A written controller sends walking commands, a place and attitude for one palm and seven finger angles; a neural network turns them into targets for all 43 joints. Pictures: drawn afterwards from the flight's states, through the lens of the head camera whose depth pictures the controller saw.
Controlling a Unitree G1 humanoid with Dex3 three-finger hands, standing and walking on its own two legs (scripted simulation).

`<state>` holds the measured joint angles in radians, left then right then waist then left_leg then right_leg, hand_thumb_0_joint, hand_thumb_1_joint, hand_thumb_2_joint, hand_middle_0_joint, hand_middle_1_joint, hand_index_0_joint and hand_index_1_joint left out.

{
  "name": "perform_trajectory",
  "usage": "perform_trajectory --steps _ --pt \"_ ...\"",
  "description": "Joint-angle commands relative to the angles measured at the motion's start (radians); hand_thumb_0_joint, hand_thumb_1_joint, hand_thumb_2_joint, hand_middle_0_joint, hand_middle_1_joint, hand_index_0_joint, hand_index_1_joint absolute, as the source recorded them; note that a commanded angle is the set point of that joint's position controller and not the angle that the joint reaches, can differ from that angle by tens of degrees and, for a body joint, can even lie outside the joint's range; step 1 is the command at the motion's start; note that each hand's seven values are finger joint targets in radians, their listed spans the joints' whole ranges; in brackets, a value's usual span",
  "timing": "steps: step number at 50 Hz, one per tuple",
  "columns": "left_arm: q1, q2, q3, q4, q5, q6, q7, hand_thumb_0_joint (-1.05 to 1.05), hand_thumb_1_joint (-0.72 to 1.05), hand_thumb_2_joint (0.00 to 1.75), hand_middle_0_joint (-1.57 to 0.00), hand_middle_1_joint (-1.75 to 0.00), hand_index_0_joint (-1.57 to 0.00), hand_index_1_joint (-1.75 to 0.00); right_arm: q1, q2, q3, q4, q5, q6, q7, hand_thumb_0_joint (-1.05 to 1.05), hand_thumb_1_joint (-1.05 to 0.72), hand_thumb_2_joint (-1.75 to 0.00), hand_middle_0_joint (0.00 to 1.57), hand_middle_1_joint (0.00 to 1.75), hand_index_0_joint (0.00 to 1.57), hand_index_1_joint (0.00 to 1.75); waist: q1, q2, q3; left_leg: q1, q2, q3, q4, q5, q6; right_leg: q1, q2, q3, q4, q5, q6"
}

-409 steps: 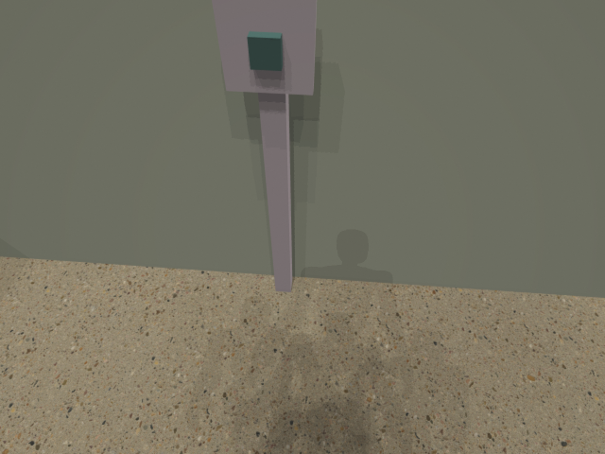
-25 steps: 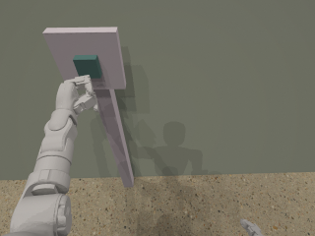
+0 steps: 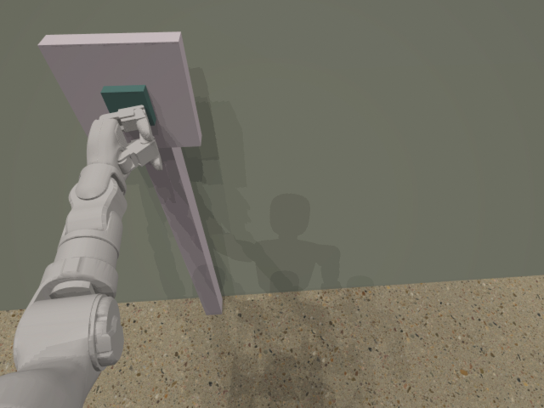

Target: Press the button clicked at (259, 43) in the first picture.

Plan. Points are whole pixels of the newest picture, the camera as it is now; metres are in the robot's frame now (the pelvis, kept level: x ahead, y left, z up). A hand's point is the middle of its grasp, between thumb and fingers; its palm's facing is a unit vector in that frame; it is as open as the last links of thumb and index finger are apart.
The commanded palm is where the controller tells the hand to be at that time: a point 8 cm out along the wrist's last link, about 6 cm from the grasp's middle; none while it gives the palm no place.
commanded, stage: press the button with the knuckle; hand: left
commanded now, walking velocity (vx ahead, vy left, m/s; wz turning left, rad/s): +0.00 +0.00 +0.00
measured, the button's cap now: (131, 103) +0.51 +0.21 +0.18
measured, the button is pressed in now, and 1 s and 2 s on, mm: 6 8 0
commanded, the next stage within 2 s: hold the button down briefly in 0.34 s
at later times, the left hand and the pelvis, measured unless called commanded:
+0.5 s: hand (150, 142) +0.47 +0.18 +0.15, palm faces +0.06 -1.00 -0.02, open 2.8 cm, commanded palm +0.47 +0.23 +0.15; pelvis -0.02 +0.00 -0.01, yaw +1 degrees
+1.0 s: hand (151, 145) +0.46 +0.18 +0.15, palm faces +0.07 -1.00 -0.01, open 2.9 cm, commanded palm +0.43 +0.23 +0.15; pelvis -0.03 +0.01 -0.01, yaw +0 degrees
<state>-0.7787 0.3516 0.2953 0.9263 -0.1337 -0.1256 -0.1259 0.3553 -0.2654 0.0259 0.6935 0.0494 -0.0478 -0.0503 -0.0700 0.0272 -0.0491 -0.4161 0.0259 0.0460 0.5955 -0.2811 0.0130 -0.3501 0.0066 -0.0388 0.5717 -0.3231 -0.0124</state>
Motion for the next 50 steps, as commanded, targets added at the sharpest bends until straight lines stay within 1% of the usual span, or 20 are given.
perform_trajectory --steps 1,3,4,6,8,10,13,15,16,19,21,23,26,27,35,37,46,47,49,50 --pt "-0.584 0.250 0.034 -0.162 -0.006 -0.084 0.011 0.00 0.90 0.90 -1.30 -1.50 -1.30 -1.50 0.041 -0.146 -0.055 -0.092 -0.003 -0.032 -0.015 0.00 -0.90 -0.90 0.20 0.30 0.20 0.30 -0.038 -0.022 -0.294 0.213 -0.014 -0.050 -0.034 0.228 0.031 -0.002 0.017 0.022 -0.070 0.302 -0.004" --pt "-0.596 0.241 0.033 -0.146 -0.006 -0.100 0.006 0.00 0.90 0.90 -1.30 -1.50 -1.30 -1.50 0.047 -0.145 -0.057 -0.088 -0.005 -0.036 -0.013 0.00 -0.90 -0.90 0.20 0.30 0.20 0.30 -0.034 0.018 -0.324 0.236 -0.015 -0.050 -0.029 0.225 0.029 -0.016 0.017 0.025 -0.067 0.291 -0.005" --pt "-0.610 0.259 0.043 -0.149 -0.007 -0.107 0.006 0.00 0.90 0.90 -1.30 -1.50 -1.30 -1.50 0.051 -0.147 -0.057 -0.084 -0.005 -0.036 -0.013 0.00 -0.90 -0.90 0.20 0.30 0.20 0.30 -0.036 0.018 -0.329 0.236 -0.015 -0.052 -0.027 0.228 0.028 -0.017 0.018 0.025 -0.066 0.292 -0.005" --pt "-0.632 0.240 0.026 -0.114 -0.011 -0.116 0.001 0.00 0.90 0.90 -1.30 -1.50 -1.30 -1.50 0.057 -0.149 -0.055 -0.078 -0.006 -0.037 -0.013 0.00 -0.90 -0.90 0.20 0.30 0.20 0.30 -0.051 -0.014 -0.309 0.218 -0.013 -0.056 -0.024 0.210 0.030 -0.030 0.020 0.024 -0.068 0.279 -0.002" --pt "-0.655 0.299 0.062 -0.074 -0.009 -0.121 0.002 0.00 0.90 0.90 -1.30 -1.50 -1.30 -1.50 0.065 -0.158 -0.054 -0.070 -0.006 -0.038 -0.015 0.00 -0.90 -0.90 0.20 0.30 0.20 0.30 -0.054 -0.035 -0.298 0.184 -0.014 -0.056 -0.027 0.167 0.032 -0.031 0.019 0.030 -0.073 0.249 0.002" --pt "-0.690 0.269 0.024 -0.052 0.000 -0.125 -0.001 0.00 0.90 0.90 -1.30 -1.50 -1.30 -1.50 0.063 -0.155 -0.050 -0.070 -0.005 -0.041 -0.014 0.00 -0.90 -0.90 0.20 0.30 0.20 0.30 -0.065 0.005 -0.276 0.173 -0.017 -0.056 -0.028 0.129 0.031 -0.063 0.017 0.032 -0.075 0.210 0.001" --pt "-0.729 0.318 0.047 -0.019 0.007 -0.135 0.002 0.00 0.90 0.90 -1.30 -1.50 -1.30 -1.50 0.081 -0.163 -0.051 -0.064 -0.007 -0.043 -0.016 0.00 -0.90 -0.90 0.20 0.30 0.20 0.30 -0.077 -0.011 -0.296 0.155 -0.015 -0.061 -0.024 0.114 0.032 -0.063 0.016 0.037 -0.072 0.194 0.005" --pt "-0.752 0.307 0.035 -0.004 0.006 -0.140 -0.002 0.00 0.90 0.90 -1.30 -1.50 -1.30 -1.50 0.086 -0.164 -0.049 -0.060 -0.006 -0.046 -0.015 0.00 -0.90 -0.90 0.20 0.30 0.20 0.30 -0.083 0.018 -0.290 0.161 -0.014 -0.066 -0.021 0.103 0.029 -0.087 0.018 0.034 -0.071 0.178 0.003" --pt "-0.762 0.305 0.034 0.017 0.005 -0.141 -0.001 0.00 0.90 0.90 -1.30 -1.50 -1.30 -1.50 0.094 -0.166 -0.050 -0.057 -0.008 -0.045 -0.015 0.00 -0.90 -0.90 0.20 0.30 0.20 0.30 -0.094 -0.017 -0.285 0.150 -0.012 -0.069 -0.019 0.092 0.032 -0.092 0.019 0.034 -0.073 0.166 0.005" --pt "-0.797 0.303 0.017 0.052 0.003 -0.141 0.000 0.00 0.90 0.90 -1.30 -1.50 -1.30 -1.50 0.100 -0.172 -0.045 -0.048 -0.006 -0.052 -0.017 0.00 -0.90 -0.90 0.20 0.30 0.20 0.30 -0.106 0.013 -0.259 0.129 -0.008 -0.074 -0.027 0.018 0.028 -0.138 0.019 0.035 -0.081 0.089 0.006" --pt "-0.825 0.316 0.022 0.055 0.006 -0.148 0.006 0.00 0.90 0.90 -1.30 -1.50 -1.30 -1.50 0.110 -0.177 -0.047 -0.046 -0.009 -0.057 -0.018 0.00 -0.90 -0.90 0.20 0.30 0.20 0.30 -0.115 -0.007 -0.269 0.121 -0.008 -0.080 -0.025 0.001 0.030 -0.142 0.020 0.036 -0.079 0.072 0.008" --pt "-0.838 0.326 0.025 0.060 0.008 -0.152 0.007 0.00 0.90 0.90 -1.30 -1.50 -1.30 -1.50 0.118 -0.178 -0.048 -0.042 -0.008 -0.062 -0.018 0.00 -0.90 -0.90 0.20 0.30 0.20 0.30 -0.114 0.021 -0.294 0.128 -0.007 -0.080 -0.023 0.001 0.027 -0.145 0.019 0.037 -0.075 0.068 0.008" --pt "-0.851 0.290 0.003 0.073 0.006 -0.155 0.010 0.00 0.90 0.90 -1.30 -1.50 -1.30 -1.50 0.127 -0.177 -0.047 -0.039 -0.012 -0.069 -0.014 0.00 -0.90 -0.90 0.20 0.30 0.20 0.30 -0.125 0.026 -0.291 0.133 -0.005 -0.089 -0.021 -0.015 0.027 -0.171 0.023 0.031 -0.071 0.053 0.007" --pt "-0.857 0.305 0.012 0.074 0.002 -0.156 0.012 0.00 0.90 0.90 -1.30 -1.50 -1.30 -1.50 0.130 -0.182 -0.046 -0.038 -0.011 -0.071 -0.015 0.00 -0.90 -0.90 0.20 0.30 0.20 0.30 -0.125 0.000 -0.287 0.119 -0.004 -0.090 -0.026 -0.035 0.027 -0.167 0.022 0.033 -0.074 0.038 0.010" --pt "-0.867 0.354 0.030 0.091 0.014 -0.158 0.014 0.00 0.90 0.90 -1.30 -1.50 -1.30 -1.50 0.144 -0.190 -0.044 -0.036 -0.015 -0.084 -0.014 0.00 -0.90 -0.90 0.20 0.30 0.20 0.30 -0.126 0.020 -0.281 0.084 -0.004 -0.090 -0.025 -0.077 0.026 -0.175 0.021 0.033 -0.069 0.005 0.009" --pt "-0.888 0.332 0.017 0.070 0.015 -0.166 0.014 0.00 0.90 0.90 -1.30 -1.50 -1.30 -1.50 0.146 -0.186 -0.045 -0.041 -0.017 -0.087 -0.011 0.00 -0.90 -0.90 0.20 0.30 0.20 0.30 -0.125 0.055 -0.305 0.111 -0.005 -0.096 -0.024 -0.061 0.023 -0.184 0.023 0.029 -0.060 0.015 0.006" --pt "-0.789 0.279 0.019 0.032 0.013 -0.170 0.017 0.00 0.90 0.90 -1.30 -1.50 -1.30 -1.50 0.135 -0.179 -0.051 -0.063 -0.025 -0.093 0.002 0.00 -0.90 -0.90 0.20 0.30 0.20 0.30 -0.094 0.025 -0.317 0.134 -0.005 -0.096 -0.020 -0.030 0.022 -0.172 0.028 0.013 -0.044 0.035 0.000" --pt "-0.745 0.298 0.043 0.034 0.012 -0.168 0.017 0.00 0.90 0.90 -1.30 -1.50 -1.30 -1.50 0.130 -0.180 -0.053 -0.069 -0.022 -0.092 0.003 0.00 -0.90 -0.90 0.20 0.30 0.20 0.30 -0.074 0.027 -0.320 0.138 -0.003 -0.094 -0.020 -0.021 0.020 -0.166 0.029 0.014 -0.042 0.040 -0.003" --pt "-0.739 0.262 0.013 -0.026 0.009 -0.170 0.010 0.00 0.90 0.90 -1.30 -1.50 -1.30 -1.50 0.116 -0.174 -0.054 -0.080 -0.020 -0.091 0.004 0.00 -0.90 -0.90 0.20 0.30 0.20 0.30 -0.073 0.062 -0.334 0.170 -0.002 -0.092 -0.020 -0.002 0.019 -0.169 0.029 0.012 -0.040 0.053 -0.004" --pt "-0.706 0.250 0.013 -0.035 0.006 -0.168 0.011 0.00 0.90 0.90 -1.30 -1.50 -1.30 -1.50 0.113 -0.172 -0.056 -0.086 -0.018 -0.091 0.004 0.00 -0.90 -0.90 0.20 0.30 0.20 0.30 -0.061 0.042 -0.333 0.175 0.000 -0.096 -0.022 0.005 0.018 -0.163 0.031 0.008 -0.036 0.058 -0.006"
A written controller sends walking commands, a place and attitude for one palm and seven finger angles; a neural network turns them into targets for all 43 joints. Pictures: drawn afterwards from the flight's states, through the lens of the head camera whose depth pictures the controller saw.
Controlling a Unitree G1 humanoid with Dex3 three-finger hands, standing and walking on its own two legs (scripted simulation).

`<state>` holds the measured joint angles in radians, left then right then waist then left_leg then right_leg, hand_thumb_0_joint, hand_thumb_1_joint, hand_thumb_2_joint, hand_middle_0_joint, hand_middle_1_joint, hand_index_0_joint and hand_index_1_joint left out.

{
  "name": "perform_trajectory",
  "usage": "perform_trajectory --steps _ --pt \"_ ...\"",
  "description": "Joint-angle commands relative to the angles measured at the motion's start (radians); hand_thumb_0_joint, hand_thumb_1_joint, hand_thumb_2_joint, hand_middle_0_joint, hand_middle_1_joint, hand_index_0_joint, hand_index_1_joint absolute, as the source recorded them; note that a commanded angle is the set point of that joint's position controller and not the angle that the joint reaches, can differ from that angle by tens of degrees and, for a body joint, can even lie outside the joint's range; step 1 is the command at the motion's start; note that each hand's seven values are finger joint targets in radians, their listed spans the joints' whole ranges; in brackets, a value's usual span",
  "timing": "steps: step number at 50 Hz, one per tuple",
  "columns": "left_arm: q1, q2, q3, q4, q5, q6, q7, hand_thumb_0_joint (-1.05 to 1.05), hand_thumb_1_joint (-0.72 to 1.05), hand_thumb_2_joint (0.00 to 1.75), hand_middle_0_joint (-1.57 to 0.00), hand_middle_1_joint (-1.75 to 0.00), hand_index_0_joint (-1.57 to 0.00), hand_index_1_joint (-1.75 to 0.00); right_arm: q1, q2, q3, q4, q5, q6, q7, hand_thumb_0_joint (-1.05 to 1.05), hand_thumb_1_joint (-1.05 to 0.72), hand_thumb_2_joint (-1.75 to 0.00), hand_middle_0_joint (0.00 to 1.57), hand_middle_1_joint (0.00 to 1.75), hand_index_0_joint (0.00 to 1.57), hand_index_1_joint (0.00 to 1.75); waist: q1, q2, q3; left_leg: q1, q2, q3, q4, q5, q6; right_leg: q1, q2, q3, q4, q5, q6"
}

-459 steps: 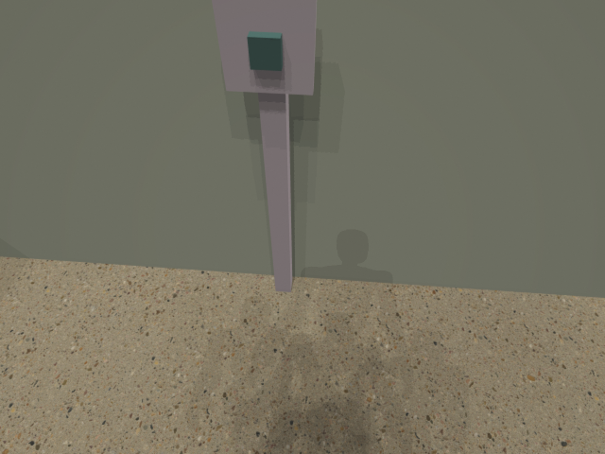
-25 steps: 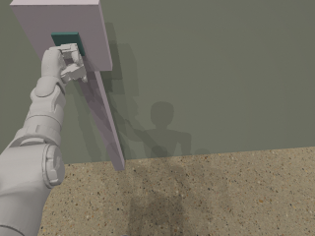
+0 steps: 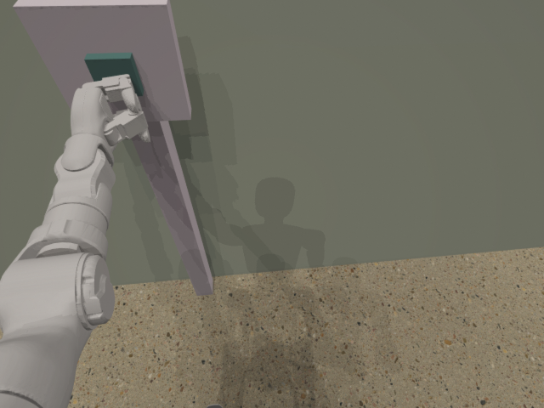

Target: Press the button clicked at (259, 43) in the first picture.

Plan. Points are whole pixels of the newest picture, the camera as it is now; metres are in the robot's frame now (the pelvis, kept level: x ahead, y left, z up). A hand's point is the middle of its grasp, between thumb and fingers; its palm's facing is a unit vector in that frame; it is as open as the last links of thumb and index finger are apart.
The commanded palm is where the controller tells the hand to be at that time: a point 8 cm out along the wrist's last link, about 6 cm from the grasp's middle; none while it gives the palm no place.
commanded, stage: pull the fist back off the button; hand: left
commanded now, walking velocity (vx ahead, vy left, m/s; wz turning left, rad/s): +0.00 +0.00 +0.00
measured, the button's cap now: (117, 72) +0.55 +0.20 +0.19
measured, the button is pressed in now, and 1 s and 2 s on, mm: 8 0 0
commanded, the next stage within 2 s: draw the hand back to the body in 0.74 s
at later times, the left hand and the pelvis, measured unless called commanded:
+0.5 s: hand (127, 150) +0.43 +0.17 +0.16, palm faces +0.07 -1.00 +0.00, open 3.1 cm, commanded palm +0.39 +0.22 +0.16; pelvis +0.03 -0.01 +0.01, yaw -1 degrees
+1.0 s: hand (121, 164) +0.39 +0.17 +0.17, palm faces +0.07 -1.00 -0.01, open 3.1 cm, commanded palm +0.34 +0.23 +0.17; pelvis +0.03 -0.02 +0.02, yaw +0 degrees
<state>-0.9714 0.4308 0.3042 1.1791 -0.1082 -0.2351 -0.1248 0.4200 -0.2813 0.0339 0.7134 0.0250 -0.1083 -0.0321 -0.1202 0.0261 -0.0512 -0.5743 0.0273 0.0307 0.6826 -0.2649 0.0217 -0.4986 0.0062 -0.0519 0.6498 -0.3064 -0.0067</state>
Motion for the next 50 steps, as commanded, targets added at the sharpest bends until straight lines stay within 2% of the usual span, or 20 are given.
perform_trajectory --steps 1,3,5,7,10,12,18,19,23,30,31,32,33,36,39,41,42,44,46,50 --pt "-0.497 0.155 -0.002 -0.290 -0.024 -0.055 0.010 0.00 0.90 0.90 -1.30 -1.50 -1.30 -1.50 0.045 -0.154 -0.064 -0.108 0.007 -0.028 -0.014 0.00 -0.90 -0.90 0.20 0.30 0.20 0.30 -0.015 0.023 -0.319 0.331 -0.001 -0.077 -0.108 0.001 0.012 -0.007 0.033 0.019 -0.117 0.051 -0.012" --pt "-0.449 0.182 0.028 -0.318 -0.032 -0.047 0.008 0.00 0.90 0.90 -1.30 -1.50 -1.30 -1.50 0.033 -0.155 -0.065 -0.114 0.012 -0.026 -0.015 0.00 -0.90 -0.90 0.20 0.30 0.20 0.30 0.007 0.017 -0.321 0.330 -0.002 -0.071 -0.111 0.025 0.011 0.019 0.033 0.021 -0.117 0.073 -0.013" --pt "-0.418 0.138 0.001 -0.376 -0.037 -0.038 0.006 0.00 0.90 0.90 -1.30 -1.50 -1.30 -1.50 0.015 -0.146 -0.064 -0.128 0.015 -0.027 -0.014 0.00 -0.90 -0.90 0.20 0.30 0.20 0.30 0.015 0.034 -0.329 0.354 -0.003 -0.065 -0.111 0.060 0.011 0.033 0.034 0.018 -0.115 0.104 -0.014" --pt "-0.352 0.161 0.029 -0.434 -0.042 -0.030 0.009 0.00 0.90 0.90 -1.30 -1.50 -1.30 -1.50 0.000 -0.144 -0.066 -0.141 0.017 -0.022 -0.014 0.00 -0.90 -0.90 0.20 0.30 0.20 0.30 0.036 0.027 -0.357 0.367 -0.005 -0.057 -0.107 0.107 0.013 0.076 0.033 0.021 -0.113 0.150 -0.016" --pt "-0.224 0.135 0.029 -0.529 -0.057 -0.005 0.009 0.00 0.90 0.90 -1.30 -1.50 -1.30 -1.50 -0.037 -0.133 -0.066 -0.170 0.023 -0.019 -0.012 0.00 -0.90 -0.90 0.20 0.30 0.20 0.30 0.067 0.008 -0.351 0.377 -0.006 -0.046 -0.116 0.161 0.013 0.129 0.034 0.017 -0.114 0.213 -0.018" --pt "-0.155 0.134 0.036 -0.587 -0.067 0.017 0.008 0.00 0.90 0.90 -1.30 -1.50 -1.30 -1.50 -0.058 -0.131 -0.064 -0.185 0.027 -0.015 -0.013 0.00 -0.90 -0.90 0.20 0.30 0.20 0.30 0.078 -0.023 -0.336 0.371 -0.007 -0.038 -0.119 0.185 0.017 0.162 0.033 0.018 -0.117 0.253 -0.016" --pt "0.012 0.094 0.019 -0.821 -0.087 0.094 0.002 0.00 0.90 0.90 -1.30 -1.50 -1.30 -1.50 -0.137 -0.112 -0.059 -0.228 0.036 -0.004 -0.021 0.00 -0.90 -0.90 0.20 0.30 0.20 0.30 0.107 -0.002 -0.318 0.406 -0.013 -0.019 -0.133 0.269 0.021 0.239 0.023 0.024 -0.127 0.360 -0.015" --pt "0.029 0.056 -0.007 -0.853 -0.093 0.109 -0.003 0.00 0.90 0.90 -1.30 -1.50 -1.30 -1.50 -0.152 -0.107 -0.057 -0.233 0.037 -0.005 -0.022 0.00 -0.90 -0.90 0.20 0.30 0.20 0.30 0.104 0.012 -0.310 0.421 -0.014 -0.015 -0.131 0.283 0.021 0.234 0.022 0.022 -0.128 0.376 -0.014" --pt "0.112 0.047 -0.010 -0.929 -0.109 0.161 -0.009 0.00 0.90 0.90 -1.30 -1.50 -1.30 -1.50 -0.190 -0.105 -0.053 -0.235 0.040 -0.001 -0.033 0.00 -0.90 -0.90 0.20 0.30 0.20 0.30 0.109 -0.017 -0.275 0.430 -0.016 -0.021 -0.141 0.292 0.020 0.248 0.018 0.018 -0.141 0.390 -0.013" --pt "0.151 -0.049 -0.103 -1.069 -0.116 0.224 -0.008 0.00 0.90 0.90 -1.30 -1.50 -1.30 -1.50 -0.252 -0.090 -0.041 -0.239 0.043 -0.002 -0.044 0.00 -0.90 -0.90 0.20 0.30 0.20 0.30 0.098 0.011 -0.255 0.486 -0.024 -0.039 -0.147 0.298 0.015 0.231 0.012 0.008 -0.153 0.377 -0.016" --pt "0.183 -0.051 -0.097 -1.069 -0.119 0.230 -0.004 0.00 0.90 0.90 -1.30 -1.50 -1.30 -1.50 -0.255 -0.089 -0.041 -0.240 0.041 -0.001 -0.045 0.00 -0.90 -0.90 0.20 0.30 0.20 0.30 0.101 -0.029 -0.249 0.481 -0.024 -0.036 -0.144 0.291 0.019 0.236 0.013 0.009 -0.159 0.376 -0.013" --pt "0.208 -0.036 -0.085 -1.065 -0.118 0.240 0.000 0.00 0.90 0.90 -1.30 -1.50 -1.30 -1.50 -0.262 -0.091 -0.041 -0.239 0.041 0.002 -0.046 0.00 -0.90 -0.90 0.20 0.30 0.20 0.30 0.106 -0.042 -0.245 0.471 -0.024 -0.038 -0.151 0.283 0.017 0.243 0.011 0.008 -0.159 0.374 -0.012" --pt "0.170 -0.039 -0.096 -1.093 -0.114 0.244 0.004 0.00 0.90 0.90 -1.30 -1.50 -1.30 -1.50 -0.272 -0.089 -0.038 -0.240 0.041 0.004 -0.048 0.00 -0.90 -0.90 0.20 0.30 0.20 0.30 0.100 -0.009 -0.242 0.477 -0.028 -0.034 -0.151 0.278 0.017 0.239 0.008 0.011 -0.163 0.371 -0.011" --pt "0.160 0.023 -0.045 -1.060 -0.111 0.259 0.024 0.00 0.90 0.90 -1.30 -1.50 -1.30 -1.50 -0.278 -0.091 -0.029 -0.229 0.035 0.018 -0.056 0.00 -0.90 -0.90 0.20 0.30 0.20 0.30 0.102 -0.049 -0.221 0.450 -0.030 -0.036 -0.158 0.250 0.019 0.256 0.007 0.017 -0.177 0.348 -0.010" --pt "0.119 0.009 -0.055 -1.025 -0.110 0.264 0.023 0.00 0.90 0.90 -1.30 -1.50 -1.30 -1.50 -0.295 -0.082 -0.021 -0.231 0.036 0.027 -0.063 0.00 -0.90 -0.90 0.20 0.30 0.20 0.30 0.100 -0.019 -0.205 0.441 -0.035 -0.032 -0.168 0.210 0.018 0.250 0.002 0.024 -0.191 0.311 -0.008" --pt "0.111 0.042 -0.028 -1.007 -0.111 0.252 0.022 0.00 0.90 0.90 -1.30 -1.50 -1.30 -1.50 -0.288 -0.084 -0.021 -0.227 0.032 0.029 -0.065 0.00 -0.90 -0.90 0.20 0.30 0.20 0.30 0.104 -0.041 -0.227 0.439 -0.035 -0.036 -0.166 0.214 0.020 0.272 0.002 0.028 -0.192 0.314 -0.010" --pt "0.121 0.021 -0.045 -1.006 -0.110 0.248 0.014 0.00 0.90 0.90 -1.30 -1.50 -1.30 -1.50 -0.296 -0.080 -0.021 -0.235 0.035 0.026 -0.064 0.00 -0.90 -0.90 0.20 0.30 0.20 0.30 0.108 -0.008 -0.238 0.446 -0.036 -0.030 -0.166 0.217 0.020 0.271 0.000 0.032 -0.191 0.323 -0.010" --pt "0.216 0.059 0.007 -1.019 -0.117 0.236 -0.002 0.00 0.90 0.90 -1.30 -1.50 -1.30 -1.50 -0.292 -0.081 -0.026 -0.247 0.031 0.022 -0.059 0.00 -0.90 -0.90 0.20 0.30 0.20 0.30 0.138 0.002 -0.295 0.456 -0.038 -0.025 -0.165 0.275 0.018 0.331 -0.002 0.029 -0.173 0.398 -0.014" --pt "0.333 0.050 0.015 -1.023 -0.133 0.237 -0.025 0.00 0.90 0.90 -1.30 -1.50 -1.30 -1.50 -0.295 -0.081 -0.027 -0.260 0.034 0.018 -0.050 0.00 -0.90 -0.90 0.20 0.30 0.20 0.30 0.156 -0.042 -0.287 0.437 -0.037 -0.020 -0.169 0.301 0.019 0.363 -0.003 0.026 -0.168 0.451 -0.011" --pt "0.424 0.039 0.012 -1.147 -0.155 0.260 -0.058 0.00 0.90 0.90 -1.30 -1.50 -1.30 -1.50 -0.318 -0.081 -0.029 -0.284 0.044 0.007 -0.043 0.00 -0.90 -0.90 0.20 0.30 0.20 0.30 0.161 -0.026 -0.236 0.433 -0.033 -0.011 -0.189 0.278 0.018 0.346 0.000 0.023 -0.178 0.431 -0.007"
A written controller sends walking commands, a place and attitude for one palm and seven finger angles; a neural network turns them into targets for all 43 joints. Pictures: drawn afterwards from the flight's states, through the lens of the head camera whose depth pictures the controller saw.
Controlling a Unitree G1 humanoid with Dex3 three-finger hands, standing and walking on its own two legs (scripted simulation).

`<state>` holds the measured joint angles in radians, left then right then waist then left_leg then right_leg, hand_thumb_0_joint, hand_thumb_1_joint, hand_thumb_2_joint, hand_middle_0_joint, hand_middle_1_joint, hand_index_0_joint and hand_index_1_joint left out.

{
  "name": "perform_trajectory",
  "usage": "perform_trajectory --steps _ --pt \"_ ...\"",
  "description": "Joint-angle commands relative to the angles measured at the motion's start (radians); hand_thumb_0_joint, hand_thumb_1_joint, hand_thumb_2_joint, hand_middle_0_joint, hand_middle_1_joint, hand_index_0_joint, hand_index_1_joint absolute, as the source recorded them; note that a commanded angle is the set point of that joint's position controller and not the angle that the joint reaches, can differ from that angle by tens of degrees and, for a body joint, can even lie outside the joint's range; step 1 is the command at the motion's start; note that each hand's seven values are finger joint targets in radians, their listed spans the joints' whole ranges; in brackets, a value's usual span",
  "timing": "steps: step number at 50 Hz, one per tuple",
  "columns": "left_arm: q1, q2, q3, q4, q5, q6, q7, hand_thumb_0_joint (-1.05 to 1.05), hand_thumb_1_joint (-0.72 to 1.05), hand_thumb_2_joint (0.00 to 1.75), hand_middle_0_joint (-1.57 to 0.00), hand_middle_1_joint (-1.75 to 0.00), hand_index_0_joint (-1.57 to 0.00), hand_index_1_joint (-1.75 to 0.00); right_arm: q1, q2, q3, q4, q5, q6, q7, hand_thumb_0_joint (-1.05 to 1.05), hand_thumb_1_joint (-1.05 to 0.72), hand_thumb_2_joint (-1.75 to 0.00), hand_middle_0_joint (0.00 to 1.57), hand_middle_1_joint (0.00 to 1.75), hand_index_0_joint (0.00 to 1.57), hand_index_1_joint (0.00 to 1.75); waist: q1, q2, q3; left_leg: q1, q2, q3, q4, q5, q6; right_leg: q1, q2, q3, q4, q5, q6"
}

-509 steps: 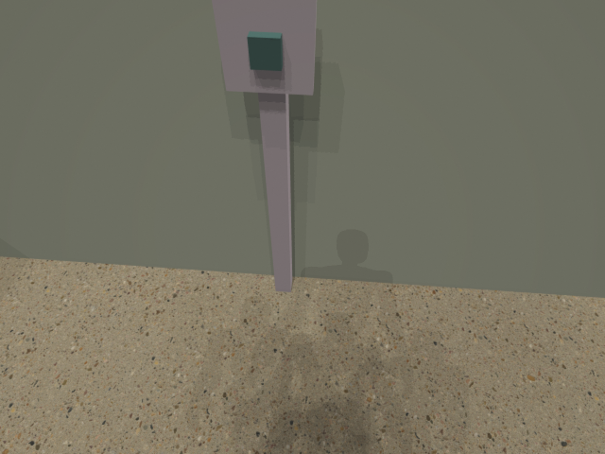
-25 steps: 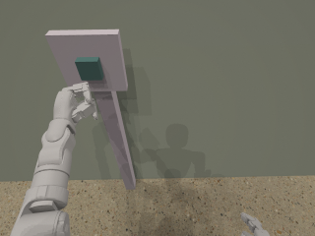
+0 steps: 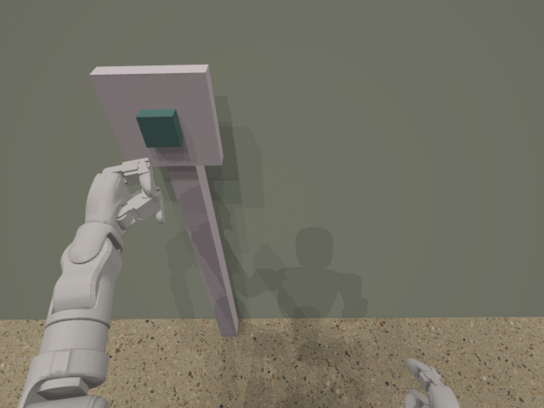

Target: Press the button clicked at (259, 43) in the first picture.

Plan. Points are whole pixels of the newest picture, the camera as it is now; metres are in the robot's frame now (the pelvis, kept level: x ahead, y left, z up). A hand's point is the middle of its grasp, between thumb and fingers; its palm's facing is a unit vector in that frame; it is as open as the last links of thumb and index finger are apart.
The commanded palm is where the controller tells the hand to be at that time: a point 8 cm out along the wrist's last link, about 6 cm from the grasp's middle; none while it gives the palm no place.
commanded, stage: draw the hand back to the body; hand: left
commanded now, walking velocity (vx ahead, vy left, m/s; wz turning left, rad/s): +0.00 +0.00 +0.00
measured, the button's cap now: (161, 127) +0.51 +0.22 +0.18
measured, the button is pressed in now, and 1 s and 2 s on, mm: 0 0 0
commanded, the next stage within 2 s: step back with the hand held close in 1.32 s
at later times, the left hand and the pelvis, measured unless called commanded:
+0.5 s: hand (102, 261) +0.25 +0.22 +0.16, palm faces +0.25 -0.94 -0.21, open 3.1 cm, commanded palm +0.21 +0.26 +0.17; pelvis -0.02 +0.01 +0.01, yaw +0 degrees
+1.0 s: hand (42, 304) +0.19 +0.26 +0.16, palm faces +0.38 -0.86 -0.35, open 3.1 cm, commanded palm +0.13 +0.30 +0.18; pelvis +0.00 +0.02 +0.01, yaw -1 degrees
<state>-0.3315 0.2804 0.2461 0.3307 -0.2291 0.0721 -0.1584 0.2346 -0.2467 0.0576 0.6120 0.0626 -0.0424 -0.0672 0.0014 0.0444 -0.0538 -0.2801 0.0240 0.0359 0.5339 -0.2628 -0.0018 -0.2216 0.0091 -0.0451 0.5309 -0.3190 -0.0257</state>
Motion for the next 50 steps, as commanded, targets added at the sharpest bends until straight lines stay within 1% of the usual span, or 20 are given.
perform_trajectory --steps 1,4,6,9,12,15,17,18,19,20,21,24,25,26,28,35,41,43,46,50 --pt "-0.190 0.184 0.068 -0.316 -0.039 -0.039 -0.025 0.00 0.90 0.90 -1.30 -1.50 -1.30 -1.50 -0.141 -0.117 -0.054 -0.186 0.008 -0.063 -0.008 0.00 -0.90 -0.90 0.20 0.30 0.20 0.30 0.038 -0.079 -0.209 0.132 -0.027 -0.017 -0.041 0.260 0.045 0.061 -0.001 0.014 -0.067 0.420 0.015" --pt "-0.181 0.192 0.076 -0.438 -0.043 -0.025 -0.017 0.00 0.90 0.90 -1.30 -1.50 -1.30 -1.50 -0.155 -0.115 -0.054 -0.190 0.006 -0.078 -0.014 0.00 -0.90 -0.90 0.20 0.30 0.20 0.30 0.037 -0.015 -0.208 0.158 -0.030 -0.020 -0.054 0.233 0.044 0.043 0.002 0.016 -0.079 0.361 0.012" --pt "-0.166 0.202 0.084 -0.478 -0.048 -0.022 -0.009 0.00 0.90 0.90 -1.30 -1.50 -1.30 -1.50 -0.160 -0.117 -0.055 -0.182 0.006 -0.089 -0.021 0.00 -0.90 -0.90 0.20 0.30 0.20 0.30 0.029 -0.048 -0.194 0.165 -0.026 -0.023 -0.055 0.216 0.045 0.033 0.005 0.016 -0.092 0.327 0.015" --pt "-0.146 0.185 0.068 -0.525 -0.048 -0.018 -0.007 0.00 0.90 0.90 -1.30 -1.50 -1.30 -1.50 -0.167 -0.111 -0.050 -0.172 0.004 -0.107 -0.028 0.00 -0.90 -0.90 0.20 0.30 0.20 0.30 0.026 0.007 -0.164 0.179 -0.030 -0.032 -0.069 0.178 0.042 0.009 0.006 0.014 -0.107 0.266 0.011" --pt "-0.095 0.162 0.045 -0.548 -0.050 -0.003 -0.014 0.00 0.90 0.90 -1.30 -1.50 -1.30 -1.50 -0.174 -0.110 -0.046 -0.170 0.003 -0.118 -0.033 0.00 -0.90 -0.90 0.20 0.30 0.20 0.30 0.025 0.001 -0.145 0.181 -0.029 -0.037 -0.076 0.161 0.041 0.002 0.006 0.011 -0.116 0.243 0.013" --pt "-0.016 0.177 0.074 -0.572 -0.059 0.020 -0.024 0.00 0.90 0.90 -1.30 -1.50 -1.30 -1.50 -0.182 -0.108 -0.041 -0.171 0.001 -0.124 -0.034 0.00 -0.90 -0.90 0.20 0.30 0.20 0.30 0.038 -0.010 -0.147 0.184 -0.030 -0.041 -0.086 0.164 0.038 0.022 0.007 0.006 -0.120 0.245 0.011" --pt "0.045 0.171 0.079 -0.582 -0.070 0.037 -0.033 0.00 0.90 0.90 -1.30 -1.50 -1.30 -1.50 -0.193 -0.105 -0.038 -0.179 0.003 -0.124 -0.032 0.00 -0.90 -0.90 0.20 0.30 0.20 0.30 0.044 -0.050 -0.126 0.171 -0.030 -0.039 -0.089 0.153 0.040 0.020 0.006 0.006 -0.130 0.235 0.017" --pt "0.048 0.262 0.077 -0.713 0.055 -0.065 0.090 0.00 0.90 0.90 -1.30 -1.50 -1.30 -1.50 -0.211 -0.095 -0.042 -0.171 -0.033 -0.132 -0.032 0.00 -0.90 -0.90 0.20 0.30 0.20 0.30 0.049 -0.019 -0.013 0.165 -0.030 -0.024 -0.116 0.121 0.039 -0.025 -0.009 0.046 -0.210 0.179 0.015" --pt "0.163 0.185 0.045 -0.636 0.068 -0.093 0.142 0.00 0.90 0.90 -1.30 -1.50 -1.30 -1.50 -0.205 -0.090 -0.037 -0.147 -0.043 -0.130 -0.030 0.00 -0.90 -0.90 0.20 0.30 0.20 0.30 0.042 -0.023 0.032 0.159 -0.026 -0.028 -0.128 0.094 0.036 -0.029 -0.012 0.035 -0.218 0.140 0.012" --pt "0.210 0.154 0.012 -0.647 0.087 -0.112 0.171 0.00 0.90 0.90 -1.30 -1.50 -1.30 -1.50 -0.195 -0.087 -0.035 -0.143 -0.045 -0.120 -0.024 0.00 -0.90 -0.90 0.20 0.30 0.20 0.30 0.042 -0.038 0.019 0.176 -0.019 -0.034 -0.146 0.094 0.035 -0.004 -0.010 0.030 -0.216 0.133 0.011" --pt "0.219 0.165 0.011 -0.674 0.097 -0.132 0.190 0.00 0.90 0.90 -1.30 -1.50 -1.30 -1.50 -0.201 -0.093 -0.043 -0.141 -0.048 -0.114 -0.022 0.00 -0.90 -0.90 0.20 0.30 0.20 0.30 0.041 -0.082 0.009 0.192 -0.017 -0.027 -0.150 0.098 0.039 0.006 -0.004 0.035 -0.237 0.131 0.014" --pt "0.206 0.173 0.014 -0.746 0.130 -0.176 0.232 0.00 0.90 0.90 -1.30 -1.50 -1.30 -1.50 -0.199 -0.083 -0.041 -0.140 -0.056 -0.097 -0.020 0.00 -0.90 -0.90 0.20 0.30 0.20 0.30 0.034 0.020 -0.046 0.244 -0.017 -0.024 -0.173 0.105 0.035 0.055 -0.009 0.041 -0.240 0.131 0.009" --pt "0.208 0.172 0.013 -0.756 0.138 -0.186 0.242 0.00 0.90 0.90 -1.30 -1.50 -1.30 -1.50 -0.204 -0.080 -0.042 -0.136 -0.059 -0.095 -0.021 0.00 -0.90 -0.90 0.20 0.30 0.20 0.30 0.032 0.032 -0.037 0.257 -0.017 -0.022 -0.179 0.107 0.034 0.054 -0.007 0.040 -0.248 0.134 0.008" --pt "0.237 0.180 0.018 -0.756 0.143 -0.191 0.249 0.00 0.90 0.90 -1.30 -1.50 -1.30 -1.50 -0.205 -0.085 -0.044 -0.132 -0.064 -0.094 -0.022 0.00 -0.90 -0.90 0.20 0.30 0.20 0.30 0.035 -0.001 -0.032 0.262 -0.015 -0.023 -0.183 0.107 0.036 0.056 -0.003 0.040 -0.265 0.126 0.010" --pt "0.265 0.171 0.016 -0.784 0.150 -0.204 0.260 0.00 0.90 0.90 -1.30 -1.50 -1.30 -1.50 -0.209 -0.080 -0.044 -0.132 -0.065 -0.088 -0.023 0.00 -0.90 -0.90 0.20 0.30 0.20 0.30 0.036 0.020 -0.054 0.279 -0.013 -0.027 -0.193 0.124 0.035 0.084 -0.007 0.039 -0.257 0.144 0.007" --pt "0.468 0.169 0.047 -0.868 0.160 -0.224 0.271 0.00 0.90 0.90 -1.30 -1.50 -1.30 -1.50 -0.215 -0.079 -0.054 -0.138 -0.073 -0.075 -0.012 0.00 -0.90 -0.90 0.20 0.30 0.20 0.30 0.057 0.008 -0.055 0.276 -0.010 -0.033 -0.193 0.210 0.030 0.135 -0.004 0.030 -0.234 0.229 0.003" --pt "0.638 0.184 0.095 -0.919 0.161 -0.228 0.270 0.00 0.90 0.90 -1.30 -1.50 -1.30 -1.50 -0.208 -0.082 -0.064 -0.147 -0.076 -0.069 -0.003 0.00 -0.90 -0.90 0.20 0.30 0.20 0.30 0.066 -0.026 -0.004 0.244 -0.004 -0.034 -0.186 0.235 0.028 0.128 0.001 0.026 -0.240 0.247 0.004" --pt "0.657 0.181 0.097 -0.961 0.163 -0.232 0.271 0.00 0.90 0.90 -1.30 -1.50 -1.30 -1.50 -0.205 -0.076 -0.063 -0.152 -0.074 -0.071 -0.003 0.00 -0.90 -0.90 0.20 0.30 0.20 0.30 0.064 0.027 -0.004 0.245 -0.002 -0.034 -0.182 0.241 0.024 0.125 -0.004 0.027 -0.225 0.251 0.003" --pt "0.726 0.188 0.117 -0.971 0.161 -0.230 0.272 0.00 0.90 0.90 -1.30 -1.50 -1.30 -1.50 -0.202 -0.079 -0.068 -0.159 -0.074 -0.074 -0.004 0.00 -0.90 -0.90 0.20 0.30 0.20 0.30 0.069 -0.020 0.014 0.232 0.001 -0.033 -0.181 0.229 0.025 0.116 0.002 0.026 -0.236 0.235 0.004" --pt "0.762 0.191 0.131 -1.025 0.166 -0.237 0.277 0.00 0.90 0.90 -1.30 -1.50 -1.30 -1.50 -0.191 -0.076 -0.069 -0.163 -0.072 -0.083 -0.008 0.00 -0.90 -0.90 0.20 0.30 0.20 0.30 0.068 0.028 0.013 0.232 0.001 -0.036 -0.176 0.217 0.021 0.110 0.000 0.026 -0.227 0.222 0.002"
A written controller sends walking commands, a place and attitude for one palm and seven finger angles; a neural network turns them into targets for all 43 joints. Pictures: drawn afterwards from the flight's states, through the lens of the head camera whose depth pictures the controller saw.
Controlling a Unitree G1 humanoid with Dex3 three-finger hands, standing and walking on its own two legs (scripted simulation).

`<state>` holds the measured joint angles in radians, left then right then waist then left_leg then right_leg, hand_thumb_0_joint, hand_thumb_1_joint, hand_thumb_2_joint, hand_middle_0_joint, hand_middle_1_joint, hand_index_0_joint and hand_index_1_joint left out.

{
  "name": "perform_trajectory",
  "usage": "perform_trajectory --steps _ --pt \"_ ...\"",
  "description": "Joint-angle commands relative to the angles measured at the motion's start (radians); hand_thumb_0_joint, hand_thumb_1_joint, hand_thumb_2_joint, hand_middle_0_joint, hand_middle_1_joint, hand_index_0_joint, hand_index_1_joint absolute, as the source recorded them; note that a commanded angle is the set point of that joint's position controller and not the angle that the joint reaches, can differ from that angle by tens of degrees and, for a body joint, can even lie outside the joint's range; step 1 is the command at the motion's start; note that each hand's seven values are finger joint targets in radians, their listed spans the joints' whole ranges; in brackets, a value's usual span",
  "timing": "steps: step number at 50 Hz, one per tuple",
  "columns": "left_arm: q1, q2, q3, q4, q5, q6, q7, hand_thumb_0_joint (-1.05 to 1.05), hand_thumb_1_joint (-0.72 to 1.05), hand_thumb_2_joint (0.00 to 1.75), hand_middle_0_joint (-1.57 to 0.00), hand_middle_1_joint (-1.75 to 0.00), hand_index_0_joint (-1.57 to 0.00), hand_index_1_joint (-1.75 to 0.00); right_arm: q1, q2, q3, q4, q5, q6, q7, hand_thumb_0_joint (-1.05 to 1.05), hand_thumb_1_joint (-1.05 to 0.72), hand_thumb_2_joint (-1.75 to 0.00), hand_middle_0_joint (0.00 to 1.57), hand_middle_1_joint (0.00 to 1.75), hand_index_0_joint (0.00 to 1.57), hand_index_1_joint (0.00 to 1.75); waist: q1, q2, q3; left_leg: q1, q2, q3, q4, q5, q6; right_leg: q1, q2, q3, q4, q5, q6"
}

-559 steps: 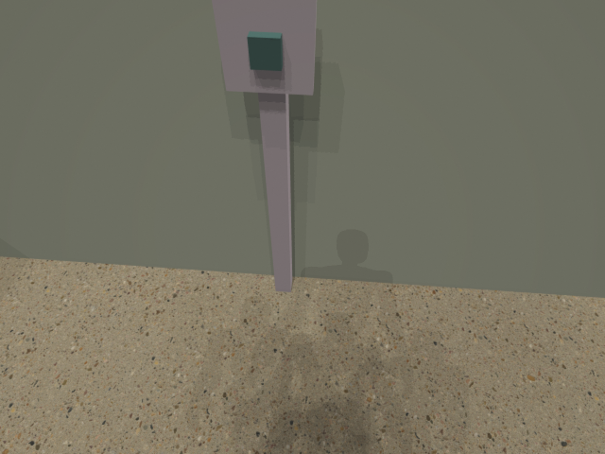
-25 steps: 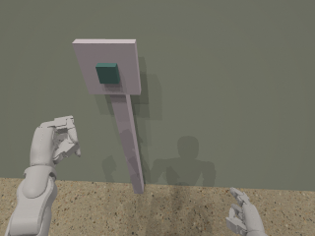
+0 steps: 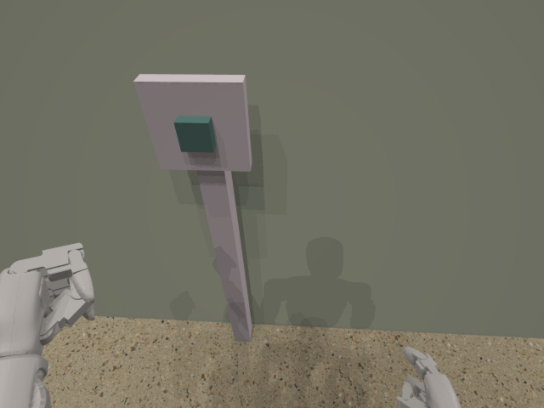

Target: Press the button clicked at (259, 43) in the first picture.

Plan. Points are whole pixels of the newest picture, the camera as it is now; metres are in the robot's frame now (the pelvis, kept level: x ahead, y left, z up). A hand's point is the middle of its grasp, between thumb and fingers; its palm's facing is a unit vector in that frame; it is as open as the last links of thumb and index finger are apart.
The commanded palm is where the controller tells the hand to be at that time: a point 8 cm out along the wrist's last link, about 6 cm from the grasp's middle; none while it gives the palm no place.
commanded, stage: draw the hand back to the body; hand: left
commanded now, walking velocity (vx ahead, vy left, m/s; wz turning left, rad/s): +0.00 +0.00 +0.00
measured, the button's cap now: (196, 133) +0.51 +0.20 +0.17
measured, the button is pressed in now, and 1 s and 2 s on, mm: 0 0 0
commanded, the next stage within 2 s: step back with the hand held close in 0.32 s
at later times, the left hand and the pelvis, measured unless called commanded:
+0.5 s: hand (76, 298) +0.18 +0.24 +0.16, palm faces +0.42 -0.83 -0.37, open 3.1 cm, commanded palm +0.13 +0.28 +0.17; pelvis +0.00 +0.00 +0.00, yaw +0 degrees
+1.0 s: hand (43, 344) +0.13 +0.25 +0.15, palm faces +0.33 -0.81 -0.49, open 3.1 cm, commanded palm +0.07 +0.29 +0.17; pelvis -0.06 +0.02 -0.01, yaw -1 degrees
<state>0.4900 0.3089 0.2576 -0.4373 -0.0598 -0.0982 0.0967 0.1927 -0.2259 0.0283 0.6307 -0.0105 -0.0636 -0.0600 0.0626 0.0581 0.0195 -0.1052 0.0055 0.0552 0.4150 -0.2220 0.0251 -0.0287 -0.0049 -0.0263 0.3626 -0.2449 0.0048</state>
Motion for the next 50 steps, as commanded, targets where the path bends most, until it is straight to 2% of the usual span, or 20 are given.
perform_trajectory --steps 1,5,7,11,16,17,21,22,23,24,25,27,28,31,34,36,38,42,46,50 --pt "-0.037 0.170 0.128 -0.261 -0.003 -0.066 0.022 0.00 0.90 0.90 -1.30 -1.50 -1.30 -1.50 -0.150 -0.099 -0.041 -0.182 0.000 -0.067 -0.017 0.00 -0.90 -0.90 0.20 0.30 0.20 0.30 0.010 0.002 -0.054 0.055 0.021 -0.054 -0.054 0.182 -0.005 -0.086 0.018 0.009 -0.066 0.154 -0.028" --pt "-0.056 0.153 0.112 -0.266 0.000 -0.063 0.026 0.00 0.90 0.90 -1.30 -1.50 -1.30 -1.50 -0.139 -0.099 -0.040 -0.178 -0.001 -0.073 -0.019 0.00 -0.90 -0.90 0.20 0.30 0.20 0.30 0.001 0.008 -0.045 0.051 0.020 -0.057 -0.055 0.167 -0.005 -0.095 0.013 0.007 -0.059 0.141 -0.026" --pt "-0.061 0.147 0.107 -0.242 -0.001 -0.056 0.027 0.00 0.90 0.90 -1.30 -1.50 -1.30 -1.50 -0.138 -0.099 -0.039 -0.174 -0.001 -0.073 -0.025 0.00 -0.90 -0.90 0.20 0.30 0.20 0.30 -0.001 -0.016 -0.028 0.054 0.020 -0.055 -0.056 0.153 -0.001 -0.107 0.013 0.010 -0.070 0.127 -0.025" --pt "-0.068 0.157 0.116 -0.248 0.002 -0.055 0.031 0.00 0.90 0.90 -1.30 -1.50 -1.30 -1.50 -0.140 -0.099 -0.038 -0.171 -0.005 -0.074 -0.025 0.00 -0.90 -0.90 0.20 0.30 0.20 0.30 0.005 -0.015 -0.045 0.056 0.018 -0.060 -0.056 0.162 -0.003 -0.089 0.015 0.008 -0.069 0.133 -0.027" --pt "-0.065 0.157 0.116 -0.251 -0.001 -0.051 0.028 0.00 0.90 0.90 -1.30 -1.50 -1.30 -1.50 -0.148 -0.095 -0.035 -0.175 -0.005 -0.071 -0.025 0.00 -0.90 -0.90 0.20 0.30 0.20 0.30 0.008 0.002 -0.038 0.051 0.017 -0.059 -0.056 0.161 -0.005 -0.085 0.014 0.012 -0.073 0.136 -0.029" --pt "-0.066 0.157 0.116 -0.261 0.000 -0.054 0.030 0.00 0.90 0.90 -1.30 -1.50 -1.30 -1.50 -0.146 -0.093 -0.033 -0.175 -0.005 -0.072 -0.025 0.00 -0.90 -0.90 0.20 0.30 0.20 0.30 0.008 0.034 -0.050 0.053 0.018 -0.061 -0.058 0.162 -0.008 -0.077 0.011 0.012 -0.064 0.136 -0.030" --pt "-0.041 0.163 0.130 -0.245 -0.003 -0.050 0.029 0.00 0.90 0.90 -1.30 -1.50 -1.30 -1.50 -0.145 -0.093 -0.033 -0.176 -0.007 -0.072 -0.024 0.00 -0.90 -0.90 0.20 0.30 0.20 0.30 0.014 -0.014 -0.045 0.046 0.019 -0.063 -0.057 0.181 -0.008 -0.072 0.017 0.006 -0.064 0.155 -0.030" --pt "-0.074 0.162 0.128 -0.233 -0.005 -0.048 0.029 0.00 0.90 0.90 -1.30 -1.50 -1.30 -1.50 -0.145 -0.092 -0.033 -0.172 -0.004 -0.067 -0.025 0.00 -0.90 -0.90 0.20 0.30 0.20 0.30 0.006 -0.010 -0.034 0.048 0.020 -0.058 -0.058 0.166 -0.007 -0.084 0.014 0.011 -0.068 0.144 -0.028" --pt "-0.163 0.298 0.260 -0.323 -0.006 -0.088 0.030 0.00 0.90 0.90 -1.30 -1.50 -1.30 -1.50 -0.138 -0.117 -0.036 -0.218 0.005 -0.043 -0.019 0.00 -0.90 -0.90 0.20 0.30 0.20 0.30 -0.032 -0.018 0.029 -0.039 0.036 -0.075 -0.029 0.103 0.019 -0.180 -0.032 0.104 -0.115 0.175 -0.022" --pt "-0.046 0.219 0.205 -0.234 -0.005 -0.092 0.021 0.00 0.90 0.90 -1.30 -1.50 -1.30 -1.50 -0.133 -0.103 -0.037 -0.199 0.001 -0.028 -0.019 0.00 -0.90 -0.90 0.20 0.30 0.20 0.30 -0.036 -0.060 0.019 -0.037 0.034 -0.080 -0.009 0.106 0.020 -0.193 -0.055 0.104 -0.117 0.186 -0.023" --pt "0.008 0.177 0.164 -0.211 0.001 -0.090 0.013 0.00 0.90 0.90 -1.30 -1.50 -1.30 -1.50 -0.126 -0.108 -0.041 -0.205 0.001 -0.014 -0.015 0.00 -0.90 -0.90 0.20 0.30 0.20 0.30 -0.040 -0.075 -0.001 -0.028 0.036 -0.075 0.000 0.125 0.019 -0.202 -0.058 0.104 -0.112 0.197 -0.022" --pt "0.037 0.179 0.159 -0.236 0.004 -0.101 0.013 0.00 0.90 0.90 -1.30 -1.50 -1.30 -1.50 -0.125 -0.113 -0.048 -0.216 0.001 0.001 -0.013 0.00 -0.90 -0.90 0.20 0.30 0.20 0.30 -0.042 -0.026 -0.056 -0.022 0.045 -0.069 0.002 0.190 0.018 -0.184 -0.061 0.088 -0.077 0.252 -0.015" --pt "0.054 0.172 0.151 -0.241 0.005 -0.102 0.013 0.00 0.90 0.90 -1.30 -1.50 -1.30 -1.50 -0.117 -0.115 -0.053 -0.223 0.004 0.007 -0.012 0.00 -0.90 -0.90 0.20 0.30 0.20 0.30 -0.043 -0.030 -0.087 -0.020 0.052 -0.069 0.003 0.222 0.017 -0.173 -0.059 0.078 -0.058 0.266 -0.011" --pt "0.087 0.215 0.190 -0.285 0.003 -0.110 0.021 0.00 0.90 0.90 -1.30 -1.50 -1.30 -1.50 -0.116 -0.119 -0.064 -0.241 0.008 0.023 -0.017 0.00 -0.90 -0.90 0.20 0.30 0.20 0.30 -0.042 -0.028 -0.161 -0.005 0.066 -0.071 0.011 0.338 0.017 -0.150 -0.050 0.057 -0.004 0.343 -0.001" --pt "0.123 0.230 0.210 -0.316 0.000 -0.116 0.029 0.00 0.90 0.90 -1.30 -1.50 -1.30 -1.50 -0.109 -0.115 -0.072 -0.262 0.018 0.036 -0.017 0.00 -0.90 -0.90 0.20 0.30 0.20 0.30 -0.043 -0.043 -0.197 -0.028 0.080 -0.075 0.022 0.395 0.017 -0.131 -0.046 0.049 0.044 0.379 0.003" --pt "0.138 0.248 0.230 -0.339 0.000 -0.125 0.034 0.00 0.90 0.90 -1.30 -1.50 -1.30 -1.50 -0.113 -0.118 -0.076 -0.268 0.018 0.039 -0.020 0.00 -0.90 -0.90 0.20 0.30 0.20 0.30 -0.041 -0.001 -0.207 -0.049 0.085 -0.082 0.021 0.404 0.018 -0.129 -0.041 0.049 0.068 0.372 0.004" --pt "0.164 0.240 0.229 -0.343 -0.002 -0.131 0.039 0.00 0.90 0.90 -1.30 -1.50 -1.30 -1.50 -0.103 -0.116 -0.077 -0.275 0.022 0.038 -0.017 0.00 -0.90 -0.90 0.20 0.30 0.20 0.30 -0.042 0.002 -0.205 -0.078 0.096 -0.090 0.017 0.398 0.020 -0.129 -0.038 0.047 0.095 0.351 0.004" --pt "0.171 0.238 0.233 -0.348 0.003 -0.145 0.046 0.00 0.90 0.90 -1.30 -1.50 -1.30 -1.50 -0.097 -0.120 -0.080 -0.276 0.023 0.024 -0.019 0.00 -0.90 -0.90 0.20 0.30 0.20 0.30 -0.045 0.018 -0.172 -0.177 0.118 -0.116 -0.018 0.258 0.031 -0.137 -0.026 0.055 0.131 0.234 0.006" --pt "0.156 0.234 0.241 -0.352 0.013 -0.165 0.053 0.00 0.90 0.90 -1.30 -1.50 -1.30 -1.50 -0.093 -0.129 -0.085 -0.273 0.021 -0.001 -0.022 0.00 -0.90 -0.90 0.20 0.30 0.20 0.30 -0.051 0.024 -0.128 -0.339 0.127 -0.141 -0.059 -0.043 0.048 -0.107 -0.025 0.080 0.154 0.133 0.001" --pt "0.132 0.220 0.230 -0.346 0.025 -0.187 0.062 0.00 0.90 0.90 -1.30 -1.50 -1.30 -1.50 -0.069 -0.126 -0.083 -0.266 0.020 -0.027 -0.022 0.00 -0.90 -0.90 0.20 0.30 0.20 0.30 -0.064 -0.026 -0.078 -0.401 0.104 -0.151 -0.038 -0.273 0.047 -0.180 -0.047 0.128 0.091 -0.051 -0.014"
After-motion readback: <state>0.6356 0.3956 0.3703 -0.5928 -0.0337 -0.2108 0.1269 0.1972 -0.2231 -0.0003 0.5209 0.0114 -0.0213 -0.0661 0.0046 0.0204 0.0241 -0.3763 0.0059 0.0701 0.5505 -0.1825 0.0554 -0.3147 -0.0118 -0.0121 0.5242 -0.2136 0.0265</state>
